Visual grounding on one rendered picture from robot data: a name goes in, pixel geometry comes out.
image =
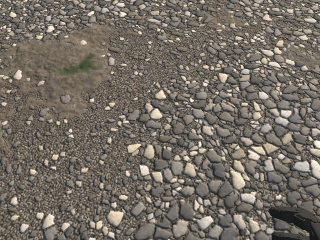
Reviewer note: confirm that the robot right hand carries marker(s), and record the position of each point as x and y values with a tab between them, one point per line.
301	218

